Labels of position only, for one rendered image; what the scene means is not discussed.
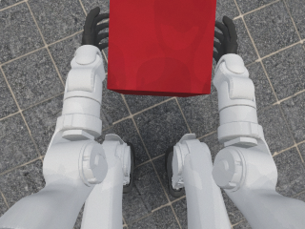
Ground robot left thigh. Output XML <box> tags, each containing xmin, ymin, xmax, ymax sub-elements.
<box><xmin>80</xmin><ymin>140</ymin><xmax>131</xmax><ymax>229</ymax></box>

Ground robot left forearm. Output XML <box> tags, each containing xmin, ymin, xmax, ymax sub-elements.
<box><xmin>42</xmin><ymin>45</ymin><xmax>106</xmax><ymax>174</ymax></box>

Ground robot left hand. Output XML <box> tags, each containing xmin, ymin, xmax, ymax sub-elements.
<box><xmin>81</xmin><ymin>7</ymin><xmax>110</xmax><ymax>51</ymax></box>

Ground robot right hand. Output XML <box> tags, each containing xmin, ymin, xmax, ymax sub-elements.
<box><xmin>213</xmin><ymin>15</ymin><xmax>238</xmax><ymax>65</ymax></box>

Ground robot right upper arm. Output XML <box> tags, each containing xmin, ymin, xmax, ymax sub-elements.
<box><xmin>212</xmin><ymin>146</ymin><xmax>305</xmax><ymax>229</ymax></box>

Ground carton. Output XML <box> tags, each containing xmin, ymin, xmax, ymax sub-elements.
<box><xmin>107</xmin><ymin>0</ymin><xmax>216</xmax><ymax>97</ymax></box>

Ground robot right forearm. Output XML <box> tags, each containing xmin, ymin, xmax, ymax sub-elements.
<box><xmin>213</xmin><ymin>53</ymin><xmax>274</xmax><ymax>160</ymax></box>

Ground robot left upper arm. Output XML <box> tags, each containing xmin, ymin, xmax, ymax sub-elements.
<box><xmin>0</xmin><ymin>139</ymin><xmax>109</xmax><ymax>229</ymax></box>

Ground robot right thigh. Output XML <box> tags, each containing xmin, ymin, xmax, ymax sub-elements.
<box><xmin>173</xmin><ymin>139</ymin><xmax>232</xmax><ymax>229</ymax></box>

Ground robot thigh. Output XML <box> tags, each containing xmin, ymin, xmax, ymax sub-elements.
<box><xmin>80</xmin><ymin>140</ymin><xmax>131</xmax><ymax>229</ymax></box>
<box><xmin>173</xmin><ymin>139</ymin><xmax>232</xmax><ymax>229</ymax></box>

